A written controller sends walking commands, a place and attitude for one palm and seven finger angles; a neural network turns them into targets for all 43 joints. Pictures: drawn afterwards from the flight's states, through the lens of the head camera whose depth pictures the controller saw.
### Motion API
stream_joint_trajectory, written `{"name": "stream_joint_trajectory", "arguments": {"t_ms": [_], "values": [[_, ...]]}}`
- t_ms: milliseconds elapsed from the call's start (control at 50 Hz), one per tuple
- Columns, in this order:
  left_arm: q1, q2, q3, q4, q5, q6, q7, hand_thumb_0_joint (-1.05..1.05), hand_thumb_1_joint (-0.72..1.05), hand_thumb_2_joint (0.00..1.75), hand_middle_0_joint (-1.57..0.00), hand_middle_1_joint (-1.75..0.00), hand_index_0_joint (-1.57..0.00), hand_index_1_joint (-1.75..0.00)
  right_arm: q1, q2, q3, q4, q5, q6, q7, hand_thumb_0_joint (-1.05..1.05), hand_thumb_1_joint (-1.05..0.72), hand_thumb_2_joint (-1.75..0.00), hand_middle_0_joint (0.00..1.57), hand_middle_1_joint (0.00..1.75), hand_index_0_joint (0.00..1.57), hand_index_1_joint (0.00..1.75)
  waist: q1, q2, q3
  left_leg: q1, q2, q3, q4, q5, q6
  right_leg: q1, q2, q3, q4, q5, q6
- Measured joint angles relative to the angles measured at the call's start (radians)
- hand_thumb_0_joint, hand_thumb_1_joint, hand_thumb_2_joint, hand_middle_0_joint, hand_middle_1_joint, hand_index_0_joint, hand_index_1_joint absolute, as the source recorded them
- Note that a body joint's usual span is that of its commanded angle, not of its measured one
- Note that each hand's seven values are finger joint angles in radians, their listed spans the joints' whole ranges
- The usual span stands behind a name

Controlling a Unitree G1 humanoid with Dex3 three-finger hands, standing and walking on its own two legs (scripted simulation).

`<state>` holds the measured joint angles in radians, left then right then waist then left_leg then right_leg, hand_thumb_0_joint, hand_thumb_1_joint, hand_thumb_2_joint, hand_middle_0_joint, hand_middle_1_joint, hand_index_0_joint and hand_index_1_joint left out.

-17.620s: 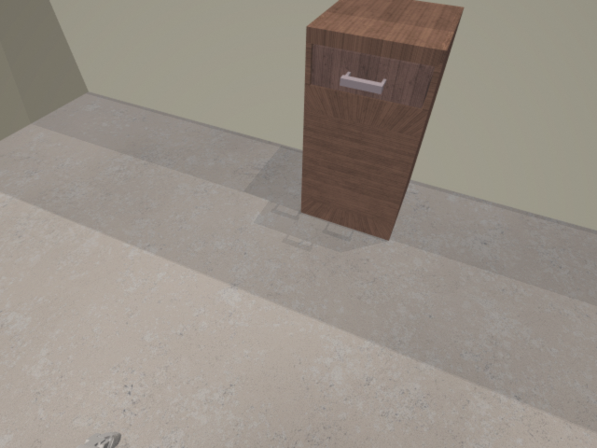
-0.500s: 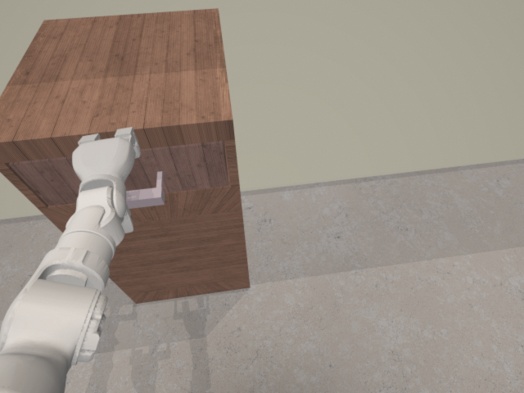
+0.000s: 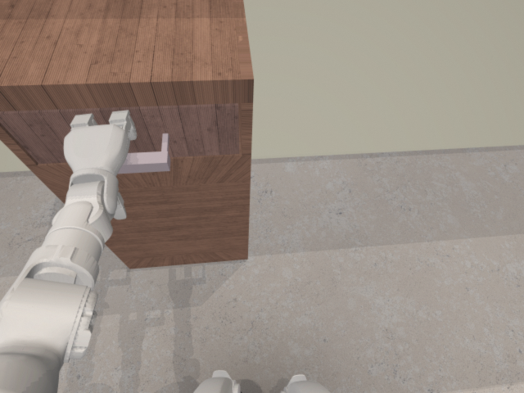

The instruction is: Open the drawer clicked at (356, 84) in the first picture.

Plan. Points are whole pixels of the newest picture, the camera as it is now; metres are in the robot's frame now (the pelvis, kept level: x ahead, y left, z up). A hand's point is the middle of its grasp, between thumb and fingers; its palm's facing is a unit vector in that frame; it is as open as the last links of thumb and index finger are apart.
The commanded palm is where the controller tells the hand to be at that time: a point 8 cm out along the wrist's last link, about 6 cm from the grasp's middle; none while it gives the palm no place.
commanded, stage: lower the fingers behind the handle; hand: left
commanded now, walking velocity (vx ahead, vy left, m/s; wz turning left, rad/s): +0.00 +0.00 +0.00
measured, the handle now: (129, 152) +0.52 +0.22 +0.00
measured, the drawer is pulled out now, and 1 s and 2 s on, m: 0.00 0.00 0.00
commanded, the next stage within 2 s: lift the fingers back up to retry in 0.94 s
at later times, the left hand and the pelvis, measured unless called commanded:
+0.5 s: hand (111, 173) +0.47 +0.24 +0.01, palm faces +0.00 -0.02 -1.00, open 13.8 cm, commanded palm +0.45 +0.22 +0.04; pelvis +0.00 +0.01 -0.01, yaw +0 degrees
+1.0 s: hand (112, 176) +0.46 +0.24 +0.00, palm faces -0.03 -0.01 -1.00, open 13.8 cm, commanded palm +0.44 +0.22 +0.04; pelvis -0.01 +0.00 -0.01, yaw -1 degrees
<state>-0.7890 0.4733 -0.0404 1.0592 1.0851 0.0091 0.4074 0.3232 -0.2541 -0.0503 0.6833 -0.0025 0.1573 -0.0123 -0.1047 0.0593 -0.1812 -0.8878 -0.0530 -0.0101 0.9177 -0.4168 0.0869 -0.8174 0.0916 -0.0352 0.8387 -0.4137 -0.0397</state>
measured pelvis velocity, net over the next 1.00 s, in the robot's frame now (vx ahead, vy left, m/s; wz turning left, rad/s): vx -0.01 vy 0.00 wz -0.01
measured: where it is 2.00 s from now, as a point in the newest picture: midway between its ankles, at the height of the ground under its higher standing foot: outside the picture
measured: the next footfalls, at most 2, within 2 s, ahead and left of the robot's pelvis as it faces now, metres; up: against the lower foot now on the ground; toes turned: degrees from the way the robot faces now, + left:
none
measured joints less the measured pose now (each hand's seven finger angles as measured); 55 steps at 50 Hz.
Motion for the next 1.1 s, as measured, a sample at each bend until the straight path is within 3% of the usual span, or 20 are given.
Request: {"name": "stream_joint_trajectory", "arguments": {"t_ms": [100,200,380,540,700,840,1100], "values": [[0.005,-0.002,-0.014,0.036,-0.023,0.006,-0.058,0.0,-0.49,0.3,-0.32,-1.23,-0.34,-1.24,0.026,0.023,0.027,-0.006,0.011,0.019,-0.008,0.0,-0.9,-0.9,0.2,0.3,0.2,0.3,0.0,0.006,-0.006,0.058,0.004,0.012,-0.038,0.003,0.007,0.056,0.003,0.016,-0.04,0.01,0.005],[0.011,0.018,-0.018,0.037,-0.014,-0.037,-0.096,0.0,-0.49,0.3,-0.32,-1.22,-0.31,-1.22,0.051,0.033,0.037,-0.019,0.015,0.021,-0.017,0.0,-0.9,-0.9,0.21,0.3,0.21,0.3,-0.003,-0.001,-0.007,0.069,0.003,0.015,-0.044,0.004,0.01,0.065,0.002,0.02,-0.044,0.011,0.007],[0.032,0.012,-0.025,-0.022,-0.002,-0.083,-0.037,0.0,-0.49,0.3,-0.26,-1.25,-0.31,-1.2,0.06,0.01,0.003,-0.012,0.0,0.019,-0.001,0.0,-0.9,-0.9,0.2,0.3,0.21,0.3,0.024,0.002,-0.017,-0.003,-0.001,0.014,0.021,-0.015,0.013,-0.005,-0.001,0.012,0.021,-0.012,0.011],[-0.001,-0.013,-0.049,0.01,0.012,-0.014,0.013,0.0,-0.49,0.3,-0.22,-1.27,-0.32,-1.2,0.029,0.004,0.001,-0.01,0.0,0.019,0.008,0.0,-0.9,-0.9,0.2,0.3,0.2,0.3,0.018,-0.003,-0.026,-0.043,0.0,0.008,0.06,-0.023,0.011,-0.042,0.0,0.002,0.058,-0.022,0.009],[-0.016,-0.004,-0.052,0.022,-0.004,0.03,-0.035,0.0,-0.49,0.3,-0.2,-1.26,-0.32,-1.2,0.02,0.012,0.016,-0.034,0.006,0.018,0.001,0.0,-0.9,-0.9,0.2,0.3,0.2,0.3,0.005,-0.002,-0.018,-0.037,0.005,0.012,0.054,-0.015,0.008,-0.04,0.004,0.006,0.054,-0.012,0.006],[0.001,0.013,-0.042,0.003,-0.013,-0.007,-0.063,0.0,-0.49,0.3,-0.17,-1.22,-0.32,-1.2,0.042,0.015,0.022,-0.032,0.008,0.007,-0.009,0.0,-0.9,-0.9,0.2,0.3,0.21,0.3,0.01,0.0,-0.018,-0.037,0.006,0.012,0.057,-0.017,0.006,-0.042,0.005,0.006,0.062,-0.016,0.002],[0.019,0.023,-0.023,-0.017,-0.008,-0.035,-0.037,0.0,-0.49,0.3,-0.18,-1.24,-0.32,-1.2,0.039,0.011,0.018,-0.017,0.01,0.006,-0.009,0.0,-0.9,-0.9,0.2,0.3,0.21,0.3,0.015,0.0,-0.02,-0.051,0.01,0.007,0.064,-0.022,-0.001,-0.056,0.009,0.001,0.068,-0.021,-0.005]]}}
